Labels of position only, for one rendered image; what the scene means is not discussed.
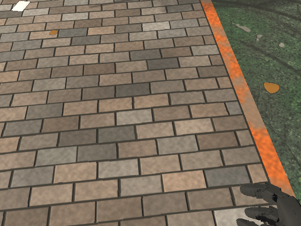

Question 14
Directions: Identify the robot right hand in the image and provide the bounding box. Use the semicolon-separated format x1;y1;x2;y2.
236;182;301;226

